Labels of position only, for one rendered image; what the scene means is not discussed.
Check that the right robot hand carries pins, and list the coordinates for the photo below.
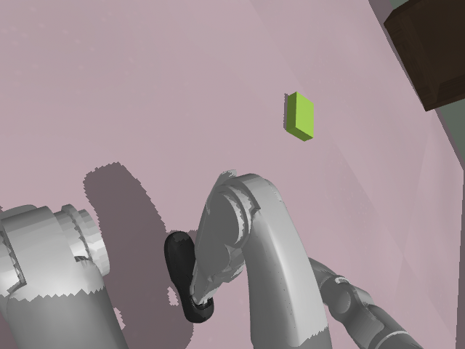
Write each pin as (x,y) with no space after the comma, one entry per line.
(322,273)

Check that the right robot foot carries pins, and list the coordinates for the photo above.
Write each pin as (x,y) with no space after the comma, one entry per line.
(180,260)

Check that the right robot arm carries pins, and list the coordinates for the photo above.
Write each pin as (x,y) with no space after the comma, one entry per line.
(367,324)

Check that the bookshelf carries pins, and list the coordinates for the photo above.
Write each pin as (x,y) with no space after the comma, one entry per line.
(429,36)

